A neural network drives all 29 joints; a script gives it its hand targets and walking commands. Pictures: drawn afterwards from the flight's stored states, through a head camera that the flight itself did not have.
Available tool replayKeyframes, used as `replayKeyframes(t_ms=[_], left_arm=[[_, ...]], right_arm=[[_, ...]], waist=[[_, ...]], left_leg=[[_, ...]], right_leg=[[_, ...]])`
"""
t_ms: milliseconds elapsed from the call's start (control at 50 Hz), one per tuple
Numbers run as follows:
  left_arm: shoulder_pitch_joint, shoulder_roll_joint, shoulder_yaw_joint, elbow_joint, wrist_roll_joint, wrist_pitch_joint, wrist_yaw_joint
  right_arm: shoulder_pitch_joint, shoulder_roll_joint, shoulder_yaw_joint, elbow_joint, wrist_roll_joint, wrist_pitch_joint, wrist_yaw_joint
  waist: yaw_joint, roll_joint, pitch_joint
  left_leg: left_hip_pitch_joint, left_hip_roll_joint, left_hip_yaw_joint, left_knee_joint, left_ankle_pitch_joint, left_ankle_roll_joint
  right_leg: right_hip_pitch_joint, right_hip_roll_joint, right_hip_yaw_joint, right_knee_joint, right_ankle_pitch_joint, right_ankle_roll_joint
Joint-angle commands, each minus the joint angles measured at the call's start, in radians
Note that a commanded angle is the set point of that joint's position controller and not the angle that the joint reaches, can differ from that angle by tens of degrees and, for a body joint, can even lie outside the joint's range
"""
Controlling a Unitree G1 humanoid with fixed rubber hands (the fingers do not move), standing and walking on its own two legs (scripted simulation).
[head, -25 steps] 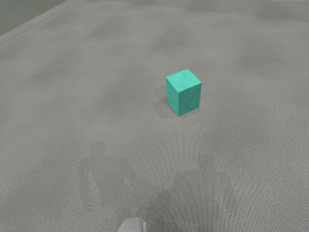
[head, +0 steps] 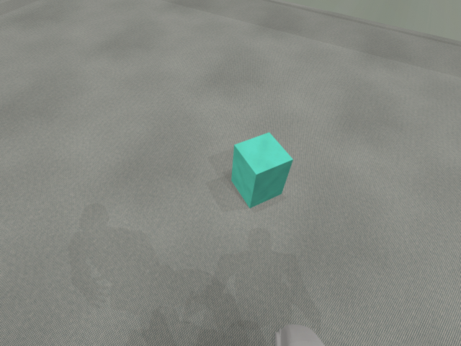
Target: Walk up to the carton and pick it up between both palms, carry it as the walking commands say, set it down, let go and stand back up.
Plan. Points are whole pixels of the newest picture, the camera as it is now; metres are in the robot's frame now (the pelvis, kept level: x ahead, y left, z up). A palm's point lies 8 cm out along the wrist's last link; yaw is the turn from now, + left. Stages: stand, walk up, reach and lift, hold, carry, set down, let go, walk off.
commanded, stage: walk up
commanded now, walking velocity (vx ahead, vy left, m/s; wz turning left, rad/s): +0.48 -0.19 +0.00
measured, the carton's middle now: (259, 170) +0.96 -0.16 -0.64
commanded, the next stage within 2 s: none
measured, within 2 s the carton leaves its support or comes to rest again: neither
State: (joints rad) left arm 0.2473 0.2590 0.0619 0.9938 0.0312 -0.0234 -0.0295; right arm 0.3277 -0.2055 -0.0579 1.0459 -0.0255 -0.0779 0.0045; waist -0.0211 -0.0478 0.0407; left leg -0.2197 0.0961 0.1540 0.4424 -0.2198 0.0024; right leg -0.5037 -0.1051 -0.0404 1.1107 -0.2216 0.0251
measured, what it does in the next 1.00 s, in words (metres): walks ahead: right foot, then left foot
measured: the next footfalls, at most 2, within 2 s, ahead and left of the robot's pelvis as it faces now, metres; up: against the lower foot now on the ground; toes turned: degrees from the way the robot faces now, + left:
right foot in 0.28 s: +0.27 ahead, -0.19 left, +0.00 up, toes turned -8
left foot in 0.78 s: +0.45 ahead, +0.09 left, +0.00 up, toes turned +9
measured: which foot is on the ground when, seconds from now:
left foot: down 0.00-0.28, up 0.30-0.76, down 0.78-1.00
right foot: up 0.00-0.26, down 0.28-0.78, up 0.80-1.00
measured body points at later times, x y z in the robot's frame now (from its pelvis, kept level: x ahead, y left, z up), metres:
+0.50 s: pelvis +0.22 -0.08 +0.00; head +0.24 -0.11 +0.45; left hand +0.22 +0.18 -0.12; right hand +0.29 -0.33 -0.16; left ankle +0.21 +0.08 -0.66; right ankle +0.23 -0.18 -0.74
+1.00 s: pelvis +0.37 -0.02 +0.00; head +0.39 +0.02 +0.45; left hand +0.41 +0.23 -0.17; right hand +0.38 -0.29 -0.12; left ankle +0.41 +0.08 -0.75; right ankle +0.35 -0.20 -0.66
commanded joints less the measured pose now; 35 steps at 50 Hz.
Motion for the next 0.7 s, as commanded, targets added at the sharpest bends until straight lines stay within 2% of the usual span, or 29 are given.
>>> replayKeyframes(t_ms=[0,80,120,160,180,200,220,240,260,280,300,320,340,360,380,400,420,460,500,620,640,660,680], left_arm=[[0.037,-0.018,-0.007,-0.042,-0.002,0.027,-0.021],[-0.140,-0.028,-0.022,-0.103,-0.012,0.025,-0.045],[-0.209,-0.017,-0.023,-0.127,-0.015,0.019,-0.055],[-0.230,-0.003,-0.016,-0.139,-0.012,0.006,-0.052],[-0.221,0.004,-0.013,-0.131,-0.009,-0.005,-0.042],[-0.195,0.021,-0.005,-0.122,-0.003,-0.012,-0.034],[-0.137,0.035,0.005,-0.102,0.000,-0.021,-0.025],[-0.041,0.061,0.018,-0.070,0.000,-0.031,-0.014],[0.093,0.120,0.038,-0.030,0.005,-0.044,-0.002],[0.221,0.232,0.062,-0.012,0.019,-0.052,0.013],[0.264,0.275,0.072,-0.013,0.001,-0.048,0.018],[0.198,0.243,0.056,-0.023,-0.006,-0.050,0.014],[0.109,0.165,0.030,-0.041,-0.008,-0.058,0.015],[0.046,0.107,0.011,-0.039,-0.012,-0.066,0.015],[0.024,0.068,0.002,-0.035,-0.013,-0.073,0.017],[0.033,0.049,-0.005,-0.029,-0.013,-0.080,0.015],[0.058,0.047,-0.008,-0.021,-0.013,-0.087,0.014],[0.122,0.054,-0.012,-0.004,-0.013,-0.092,0.018],[0.161,0.065,-0.012,0.005,-0.010,-0.089,0.025],[0.210,0.075,0.000,0.033,-0.003,-0.072,0.039],[0.208,0.071,0.001,0.035,-0.002,-0.070,0.036],[0.223,0.066,0.002,0.046,-0.008,-0.062,0.036],[0.229,0.070,0.006,0.054,-0.012,-0.052,0.038]], right_arm=[[0.077,-0.121,-0.016,-0.025,-0.002,-0.017,-0.007],[0.134,-0.141,-0.017,-0.020,-0.004,-0.009,-0.015],[0.151,-0.161,-0.025,-0.017,-0.007,-0.005,-0.018],[0.149,-0.167,-0.030,-0.017,-0.009,-0.006,-0.016],[0.138,-0.140,-0.030,-0.011,-0.006,-0.002,-0.009],[0.141,-0.146,-0.030,-0.014,-0.002,0.002,-0.007],[0.138,-0.146,-0.025,-0.011,0.002,0.005,-0.007],[0.141,-0.141,-0.018,-0.008,0.004,0.005,-0.004],[0.157,-0.111,-0.007,-0.019,-0.001,0.004,-0.001],[0.153,-0.034,0.010,-0.061,0.007,-0.005,0.003],[0.150,-0.054,0.000,-0.079,-0.005,0.004,-0.004],[0.122,-0.095,-0.010,-0.061,-0.012,0.018,-0.002],[0.092,-0.081,-0.007,-0.064,-0.012,0.018,0.002],[0.083,-0.052,-0.005,-0.057,-0.009,0.022,0.006],[0.098,-0.041,-0.006,-0.052,-0.008,0.032,0.009],[0.106,-0.040,-0.008,-0.050,-0.008,0.044,0.013],[0.095,-0.040,-0.011,-0.049,-0.008,0.057,0.017],[0.016,-0.045,-0.014,-0.074,-0.009,0.076,0.022],[-0.061,-0.046,-0.010,-0.098,-0.008,0.087,0.031],[-0.246,-0.021,0.013,-0.137,0.000,0.086,0.046],[-0.263,-0.016,0.014,-0.140,0.007,0.082,0.045],[-0.282,-0.024,0.016,-0.157,0.015,0.069,0.041],[-0.275,-0.033,0.017,-0.151,0.016,0.061,0.033]], waist=[[0.017,0.227,0.015],[-0.027,0.214,0.082],[-0.044,0.226,0.101],[-0.040,0.263,0.094],[-0.025,0.299,0.068],[-0.015,0.265,0.057],[0.014,0.192,0.034],[0.057,0.104,-0.023],[0.114,-0.027,-0.120],[0.168,-0.317,-0.189],[0.171,-0.269,-0.235],[0.126,-0.063,-0.182],[0.084,-0.006,-0.085],[0.057,-0.032,-0.038],[0.030,-0.084,-0.032],[0.018,-0.116,-0.035],[0.017,-0.120,-0.039],[0.021,-0.094,-0.020],[0.029,-0.098,-0.001],[0.066,-0.133,0.048],[0.066,-0.154,0.045],[0.058,-0.212,0.033],[0.060,-0.215,0.028]], left_leg=[[0.052,0.223,-0.172,-0.211,0.333,0.062],[0.069,0.221,-0.149,-0.270,0.188,0.067],[0.072,0.229,-0.143,-0.301,0.118,0.071],[0.066,0.216,-0.105,-0.304,0.071,0.061],[0.058,0.181,-0.076,-0.291,-0.011,0.069],[0.024,0.186,-0.071,-0.254,-0.043,0.075],[-0.007,0.183,-0.062,-0.170,-0.027,0.071],[-0.034,0.155,-0.043,-0.015,0.055,0.063],[-0.130,0.103,-0.019,0.232,0.041,0.040],[-0.384,-0.015,-0.004,0.560,-0.318,0.003],[-0.460,-0.002,-0.113,0.758,-0.383,0.012],[-0.467,0.029,-0.175,0.826,-0.286,0.018],[-0.440,0.060,-0.181,0.806,-0.169,0.009],[-0.394,0.079,-0.176,0.767,-0.091,0.001],[-0.340,0.080,-0.176,0.729,-0.061,-0.008],[-0.308,0.068,-0.159,0.706,-0.043,-0.013],[-0.312,0.061,-0.142,0.697,-0.026,-0.015],[-0.342,0.054,-0.126,0.658,0.007,-0.024],[-0.370,0.049,-0.117,0.589,0.031,-0.037],[-0.304,0.014,-0.068,0.280,0.094,-0.056],[-0.257,0.004,-0.053,0.229,0.089,-0.054],[-0.190,-0.009,-0.035,0.199,0.067,-0.049],[-0.144,-0.027,-0.013,0.175,0.056,-0.046]], right_leg=[[-0.068,-0.031,0.018,-0.088,0.081,0.014],[-0.073,-0.020,-0.021,-0.340,0.146,0.023],[-0.040,-0.013,-0.042,-0.435,0.140,0.022],[0.043,-0.007,-0.062,-0.515,0.119,0.013],[0.104,0.004,-0.086,-0.536,0.075,0.008],[0.174,0.011,-0.106,-0.545,0.055,0.009],[0.266,0.018,-0.115,-0.574,0.056,0.012],[0.396,0.040,-0.119,-0.604,0.019,0.005],[0.582,-0.023,-0.014,-0.648,-0.080,-0.023],[0.711,-0.297,0.395,-0.821,-0.247,-0.106],[0.701,-0.420,0.625,-0.919,-0.297,-0.166],[0.613,-0.425,0.628,-0.909,-0.195,-0.162],[0.499,-0.354,0.483,-0.879,-0.039,-0.153],[0.410,-0.276,0.348,-0.880,0.072,-0.137],[0.364,-0.221,0.266,-0.882,0.145,-0.115],[0.354,-0.193,0.207,-0.883,0.211,-0.105],[0.369,-0.196,0.160,-0.885,0.280,-0.105],[0.383,-0.211,0.127,-0.883,0.426,-0.120],[0.398,-0.216,0.098,-0.889,0.480,-0.123],[0.391,-0.197,0.020,-0.910,0.374,-0.122],[0.378,-0.184,-0.002,-0.907,0.355,-0.123],[0.368,-0.135,-0.036,-0.894,0.291,-0.121],[0.362,-0.125,-0.036,-0.872,0.271,-0.122]])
